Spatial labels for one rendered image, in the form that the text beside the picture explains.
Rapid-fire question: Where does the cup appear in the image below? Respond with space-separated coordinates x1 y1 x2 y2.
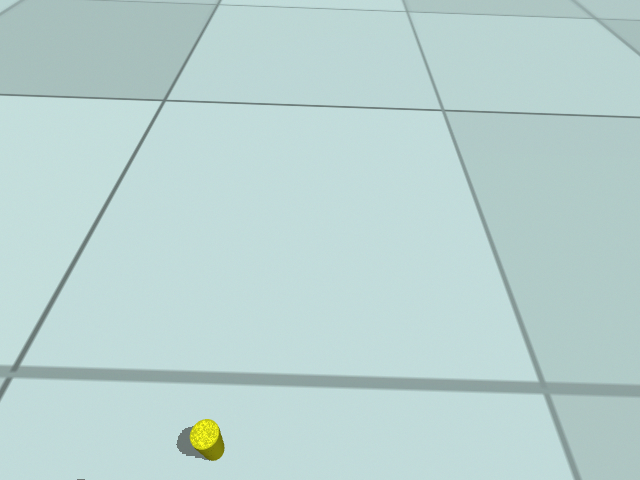
190 419 224 461

